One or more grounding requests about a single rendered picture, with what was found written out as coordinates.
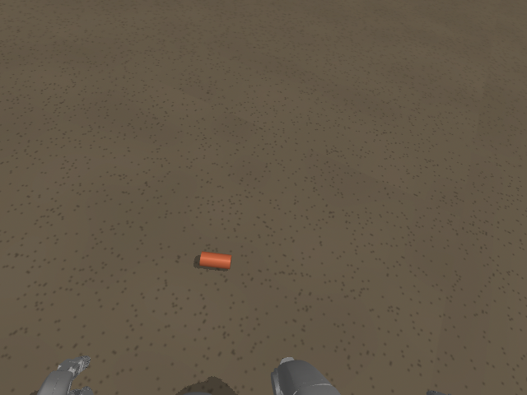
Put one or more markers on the can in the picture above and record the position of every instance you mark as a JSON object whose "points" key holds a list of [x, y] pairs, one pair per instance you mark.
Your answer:
{"points": [[219, 260]]}

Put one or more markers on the left robot hand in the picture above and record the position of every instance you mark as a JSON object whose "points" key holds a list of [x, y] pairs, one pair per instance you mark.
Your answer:
{"points": [[59, 382]]}

